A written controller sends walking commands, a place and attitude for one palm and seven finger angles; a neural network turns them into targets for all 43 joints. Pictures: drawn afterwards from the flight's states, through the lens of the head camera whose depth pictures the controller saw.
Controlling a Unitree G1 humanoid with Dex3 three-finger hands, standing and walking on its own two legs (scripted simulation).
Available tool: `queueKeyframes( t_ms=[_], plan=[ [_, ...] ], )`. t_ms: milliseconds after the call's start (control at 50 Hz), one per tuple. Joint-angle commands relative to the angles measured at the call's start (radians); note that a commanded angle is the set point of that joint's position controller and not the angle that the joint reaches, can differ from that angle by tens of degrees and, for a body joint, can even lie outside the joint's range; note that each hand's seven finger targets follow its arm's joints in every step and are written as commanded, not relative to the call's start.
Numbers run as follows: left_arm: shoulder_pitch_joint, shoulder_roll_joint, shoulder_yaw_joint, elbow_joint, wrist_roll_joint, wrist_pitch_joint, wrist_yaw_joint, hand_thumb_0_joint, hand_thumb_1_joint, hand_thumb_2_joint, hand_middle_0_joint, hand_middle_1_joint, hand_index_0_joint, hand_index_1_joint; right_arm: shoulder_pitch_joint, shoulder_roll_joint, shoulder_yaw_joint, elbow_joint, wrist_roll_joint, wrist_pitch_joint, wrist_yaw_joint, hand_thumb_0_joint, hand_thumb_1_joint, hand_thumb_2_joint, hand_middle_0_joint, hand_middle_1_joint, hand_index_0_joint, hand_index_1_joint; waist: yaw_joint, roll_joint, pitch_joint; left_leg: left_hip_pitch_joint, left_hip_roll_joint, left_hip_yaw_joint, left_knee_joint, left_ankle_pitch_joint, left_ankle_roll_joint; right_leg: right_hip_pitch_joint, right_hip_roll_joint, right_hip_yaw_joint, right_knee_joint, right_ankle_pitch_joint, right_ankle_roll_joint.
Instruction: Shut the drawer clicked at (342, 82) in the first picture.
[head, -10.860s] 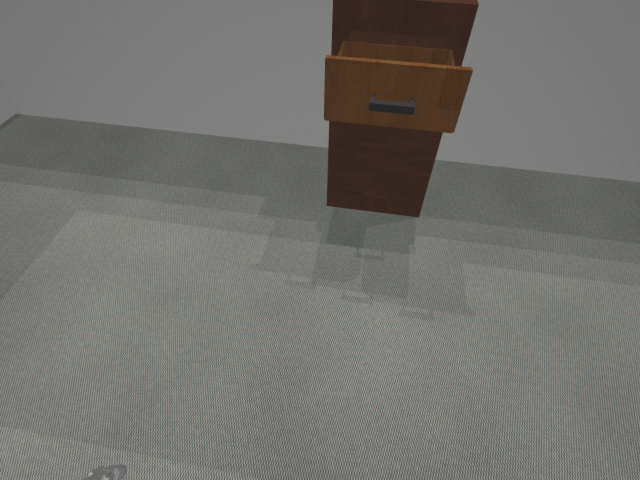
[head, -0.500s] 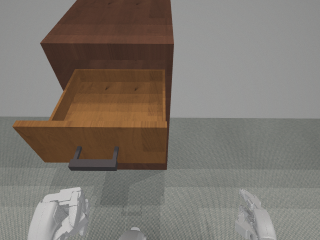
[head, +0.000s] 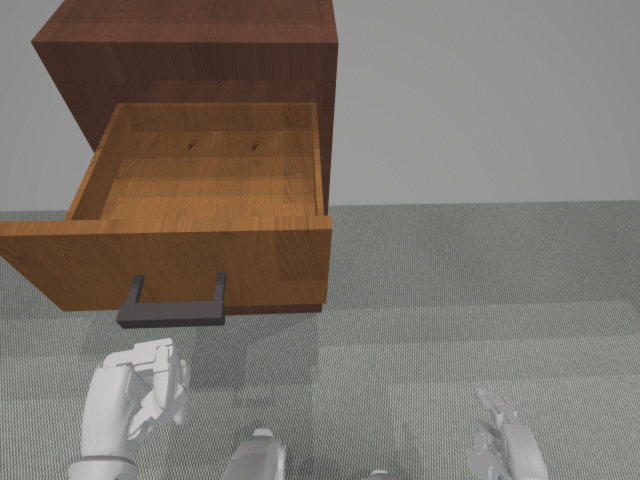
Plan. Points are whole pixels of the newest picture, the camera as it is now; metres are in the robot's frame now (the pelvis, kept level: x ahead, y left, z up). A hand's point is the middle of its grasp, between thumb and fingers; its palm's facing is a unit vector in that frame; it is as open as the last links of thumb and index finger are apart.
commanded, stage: bring the fist close to the handle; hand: left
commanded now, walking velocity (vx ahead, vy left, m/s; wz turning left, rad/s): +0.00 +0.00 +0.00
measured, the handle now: (176, 298) +0.32 +0.20 +0.04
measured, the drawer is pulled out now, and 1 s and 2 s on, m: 0.29 0.29 0.18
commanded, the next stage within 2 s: push the drawer shut in 0.58 s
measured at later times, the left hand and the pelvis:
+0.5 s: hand (191, 381) +0.23 +0.16 +0.04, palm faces +0.08 -1.00 -0.01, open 3.2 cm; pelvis +0.00 +0.01 -0.01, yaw +0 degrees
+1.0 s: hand (200, 359) +0.25 +0.15 +0.04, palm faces +0.07 -1.00 -0.03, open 3.2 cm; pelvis +0.00 +0.00 -0.01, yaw +0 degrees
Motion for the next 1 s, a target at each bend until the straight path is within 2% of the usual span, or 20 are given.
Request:
queueKeyframes(
  t_ms=[0,20,100,180,240,320,360,420,440,560,600,620,660,720,760,840,900,920,960,980],
  plan=[
    [-0.061,0.063,0.018,-0.193,0.012,-0.081,0.018,0.0,0.9,0.9,-1.4,-1.6,-1.4,-1.6,-0.073,-0.126,-0.051,-0.163,-0.003,-0.056,-0.008,0.0,-0.9,-0.9,0.2,0.3,0.2,0.3,-0.012,0.009,-0.168,0.277,-0.013,-0.047,-0.122,0.115,0.023,-0.1,-0.007,0.032,-0.176,0.228,0.023],
    [-0.063,0.08,0.034,-0.179,0.02,-0.079,0.028,0.0,0.9,0.9,-1.4,-1.6,-1.4,-1.6,-0.07,-0.128,-0.052,-0.161,-0.005,-0.052,-0.008,0.0,-0.9,-0.9,0.2,0.3,0.2,0.3,-0.007,0.002,-0.178,0.269,-0.012,-0.049,-0.118,0.111,0.024,-0.097,-0.005,0.034,-0.172,0.223,0.023],
    [-0.124,0.062,0.015,-0.152,0.028,-0.087,0.042,0.0,0.9,0.9,-1.4,-1.6,-1.4,-1.6,-0.069,-0.13,-0.047,-0.164,-0.01,-0.047,-0.001,0.0,-0.9,-0.9,0.2,0.3,0.2,0.3,-0.011,0.001,-0.195,0.257,-0.012,-0.053,-0.103,0.092,0.02,-0.131,-0.005,0.029,-0.15,0.199,0.02],
    [-0.164,0.059,0.004,-0.16,0.038,-0.087,0.055,0.0,0.9,0.9,-1.4,-1.6,-1.4,-1.6,-0.065,-0.132,-0.046,-0.167,-0.011,-0.036,0.004,0.0,-0.9,-0.9,0.2,0.3,0.2,0.3,-0.007,0.028,-0.241,0.277,-0.009,-0.058,-0.097,0.112,0.019,-0.137,-0.004,0.026,-0.133,0.214,0.016],
    [-0.106,0.063,0.002,-0.195,0.04,-0.071,0.07,0.0,0.9,0.9,-1.4,-1.6,-1.4,-1.6,-0.06,-0.128,-0.046,-0.179,-0.008,-0.026,0.008,0.0,-0.9,-0.9,0.2,0.3,0.2,0.3,0.004,0.042,-0.274,0.318,-0.006,-0.06,-0.112,0.154,0.018,-0.106,-0.001,0.021,-0.136,0.246,0.013],
    [-0.058,0.071,0.02,-0.174,0.043,-0.044,0.08,0.0,0.9,0.9,-1.4,-1.6,-1.4,-1.6,-0.058,-0.125,-0.046,-0.177,-0.008,-0.006,0.008,0.0,-0.9,-0.9,0.2,0.3,0.2,0.3,0.0,-0.002,-0.248,0.295,-0.006,-0.058,-0.112,0.178,0.018,-0.08,0.004,0.019,-0.14,0.287,0.015],
    [-0.055,0.03,-0.024,-0.191,0.044,-0.052,0.076,0.0,0.9,0.9,-1.4,-1.6,-1.4,-1.6,-0.064,-0.119,-0.046,-0.185,-0.008,-0.005,0.01,0.0,-0.9,-0.9,0.2,0.3,0.2,0.3,-0.008,0.004,-0.228,0.296,-0.006,-0.056,-0.109,0.177,0.016,-0.099,0.001,0.015,-0.137,0.289,0.018],
    [-0.05,0.052,-0.006,-0.183,0.05,-0.065,0.08,0.0,0.9,0.9,-1.4,-1.6,-1.4,-1.6,-0.063,-0.122,-0.047,-0.181,-0.01,0.0,0.009,0.0,-0.9,-0.9,0.2,0.3,0.2,0.3,-0.011,0.003,-0.201,0.273,-0.007,-0.059,-0.103,0.159,0.017,-0.109,0.002,0.017,-0.136,0.272,0.017],
    [-0.081,0.033,-0.035,-0.192,0.053,-0.075,0.079,0.0,0.9,0.9,-1.4,-1.6,-1.4,-1.6,-0.064,-0.121,-0.043,-0.185,-0.012,-0.002,0.01,0.0,-0.9,-0.9,0.2,0.3,0.2,0.3,-0.022,0.008,-0.191,0.271,-0.008,-0.061,-0.101,0.141,0.017,-0.128,0.0,0.016,-0.133,0.253,0.018],
    [-0.064,0.041,-0.031,-0.219,0.054,-0.107,0.082,0.0,0.9,0.9,-1.4,-1.6,-1.4,-1.6,-0.057,-0.12,-0.046,-0.185,-0.013,-0.01,0.012,0.0,-0.9,-0.9,0.2,0.3,0.2,0.3,-0.009,0.027,-0.247,0.294,-0.009,-0.063,-0.098,0.143,0.015,-0.123,-0.001,0.019,-0.126,0.24,0.013],
    [-0.051,0.04,-0.035,-0.217,0.052,-0.097,0.082,0.0,0.9,0.9,-1.4,-1.6,-1.4,-1.6,-0.063,-0.12,-0.045,-0.192,-0.011,-0.005,0.012,0.0,-0.9,-0.9,0.2,0.3,0.2,0.3,-0.012,0.019,-0.241,0.291,-0.009,-0.06,-0.098,0.145,0.017,-0.12,0.0,0.02,-0.13,0.25,0.016],
    [-0.046,0.064,-0.01,-0.2,0.058,-0.088,0.085,0.0,0.9,0.9,-1.4,-1.6,-1.4,-1.6,-0.059,-0.122,-0.047,-0.187,-0.011,0.001,0.01,0.0,-0.9,-0.9,0.2,0.3,0.2,0.3,-0.009,0.009,-0.231,0.281,-0.008,-0.063,-0.099,0.145,0.017,-0.113,0.002,0.021,-0.131,0.25,0.014],
    [-0.039,0.04,-0.032,-0.206,0.056,-0.081,0.082,0.0,0.9,0.9,-1.4,-1.6,-1.4,-1.6,-0.063,-0.118,-0.046,-0.194,-0.009,0.005,0.011,0.0,-0.9,-0.9,0.2,0.3,0.2,0.3,-0.011,0.008,-0.228,0.28,-0.011,-0.054,-0.096,0.148,0.018,-0.11,0.0,0.024,-0.135,0.265,0.017],
    [-0.138,0.084,0.009,-0.175,0.06,-0.078,0.088,0.0,0.9,0.9,-1.4,-1.6,-1.4,-1.6,-0.058,-0.127,-0.042,-0.177,-0.013,0.01,0.003,0.0,-0.9,-0.9,0.2,0.3,0.2,0.3,-0.029,-0.018,-0.192,0.237,-0.012,-0.056,-0.081,0.105,0.021,-0.125,0.002,0.034,-0.144,0.234,0.019],
    [-0.183,0.065,-0.005,-0.16,0.052,-0.085,0.081,0.0,0.9,0.9,-1.4,-1.6,-1.4,-1.6,-0.063,-0.126,-0.039,-0.176,-0.013,0.005,0.003,0.0,-0.9,-0.9,0.2,0.3,0.2,0.3,-0.031,0.004,-0.186,0.236,-0.014,-0.053,-0.081,0.084,0.02,-0.142,-0.001,0.036,-0.147,0.208,0.019],
    [-0.213,0.081,0.018,-0.136,0.04,-0.085,0.068,0.0,0.9,0.9,-1.4,-1.6,-1.4,-1.6,-0.057,-0.13,-0.042,-0.165,-0.011,0.001,0.001,0.0,-0.9,-0.9,0.2,0.3,0.2,0.3,-0.017,0.025,-0.245,0.271,-0.014,-0.047,-0.082,0.124,0.021,-0.109,-0.002,0.042,-0.149,0.246,0.016],
    [-0.247,0.077,0.009,-0.108,0.033,-0.064,0.061,0.0,0.9,0.9,-1.4,-1.6,-1.4,-1.6,-0.054,-0.134,-0.039,-0.161,-0.008,0.002,0.003,0.0,-0.9,-0.9,0.2,0.3,0.2,0.3,-0.022,0.015,-0.241,0.272,-0.016,-0.045,-0.087,0.136,0.023,-0.091,-0.004,0.047,-0.163,0.271,0.02],
    [-0.26,0.101,0.032,-0.082,0.036,-0.056,0.062,0.0,0.9,0.9,-1.4,-1.6,-1.4,-1.6,-0.049,-0.139,-0.039,-0.152,-0.009,0.005,0.0,0.0,-0.9,-0.9,0.2,0.3,0.2,0.3,-0.024,0.006,-0.231,0.265,-0.013,-0.048,-0.087,0.143,0.024,-0.088,-0.002,0.046,-0.162,0.28,0.019],
    [-0.286,0.098,0.04,-0.068,0.022,-0.05,0.055,0.0,0.9,0.9,-1.4,-1.6,-1.4,-1.6,-0.051,-0.138,-0.04,-0.15,-0.007,0.007,-0.001,0.0,-0.9,-0.9,0.2,0.3,0.2,0.3,-0.028,-0.027,-0.225,0.25,-0.016,-0.038,-0.082,0.141,0.025,-0.075,-0.006,0.058,-0.174,0.301,0.028],
    [-0.303,0.116,0.062,-0.07,0.018,-0.055,0.054,0.0,0.9,0.9,-1.4,-1.6,-1.4,-1.6,-0.053,-0.139,-0.04,-0.144,-0.007,0.006,-0.002,0.0,-0.9,-0.9,0.2,0.3,0.2,0.3,-0.022,-0.012,-0.228,0.241,-0.018,-0.035,-0.081,0.135,0.023,-0.067,-0.008,0.063,-0.175,0.294,0.027]
  ],
)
